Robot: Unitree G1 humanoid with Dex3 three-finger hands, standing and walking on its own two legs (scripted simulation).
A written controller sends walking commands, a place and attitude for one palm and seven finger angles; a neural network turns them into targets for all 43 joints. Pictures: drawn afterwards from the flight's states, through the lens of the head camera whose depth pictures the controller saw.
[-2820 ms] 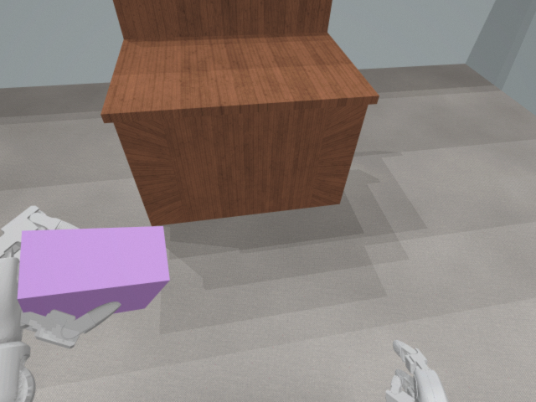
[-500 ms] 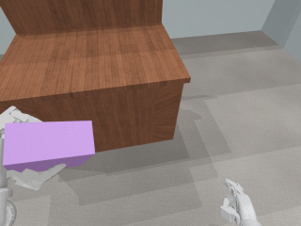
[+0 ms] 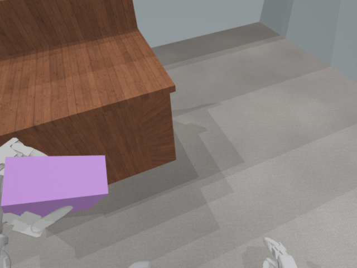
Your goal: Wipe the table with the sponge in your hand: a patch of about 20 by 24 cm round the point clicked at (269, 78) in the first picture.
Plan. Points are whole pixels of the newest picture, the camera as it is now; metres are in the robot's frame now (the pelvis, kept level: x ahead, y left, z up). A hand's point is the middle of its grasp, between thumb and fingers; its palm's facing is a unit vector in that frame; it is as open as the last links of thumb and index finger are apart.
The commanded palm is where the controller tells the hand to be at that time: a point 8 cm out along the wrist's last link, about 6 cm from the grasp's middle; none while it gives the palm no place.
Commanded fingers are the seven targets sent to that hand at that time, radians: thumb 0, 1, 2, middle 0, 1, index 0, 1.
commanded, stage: take the last steps up to it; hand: left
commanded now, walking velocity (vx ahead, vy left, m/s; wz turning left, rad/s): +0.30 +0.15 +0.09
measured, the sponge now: (70, 187) +0.23 +0.19 +0.15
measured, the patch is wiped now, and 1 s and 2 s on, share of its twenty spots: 0.00 0.00 0.00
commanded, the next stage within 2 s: none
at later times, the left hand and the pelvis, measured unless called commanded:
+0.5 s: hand out of the picture +0.20 +0.27 +0.18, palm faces +0.47 -0.80 -0.36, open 10.3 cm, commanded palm +0.15 +0.31 +0.18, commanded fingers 0.00 0.10 1.30 -1.20 -1.60 -1.20 -1.60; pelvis +0.00 +0.03 +0.00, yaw +3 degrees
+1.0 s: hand (27, 147) +0.29 +0.28 +0.17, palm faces +0.39 -0.78 -0.48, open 10.3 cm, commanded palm +0.24 +0.32 +0.18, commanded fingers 0.00 0.10 1.30 -1.20 -1.60 -1.20 -1.60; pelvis +0.09 +0.04 +0.00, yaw +2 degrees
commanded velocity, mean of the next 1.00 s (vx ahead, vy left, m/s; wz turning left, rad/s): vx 0.30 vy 0.13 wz -0.01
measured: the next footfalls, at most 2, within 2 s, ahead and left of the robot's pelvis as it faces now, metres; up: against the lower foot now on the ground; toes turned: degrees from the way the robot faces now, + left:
left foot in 0.50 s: +0.04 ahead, +0.18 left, +0.00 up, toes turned +9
right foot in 0.74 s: +0.13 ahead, -0.05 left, +0.00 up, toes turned -6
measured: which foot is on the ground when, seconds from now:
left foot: up 0.00-0.48, down 0.50-0.76, up 0.78-1.00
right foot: down 0.00-0.50, up 0.52-0.72, down 0.74-1.00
